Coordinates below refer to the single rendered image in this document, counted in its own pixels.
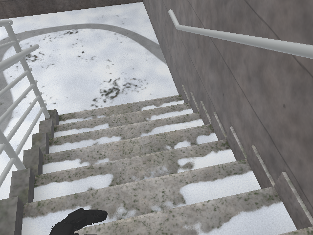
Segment stairs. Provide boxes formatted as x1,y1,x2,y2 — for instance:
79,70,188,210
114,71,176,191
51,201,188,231
22,94,313,235

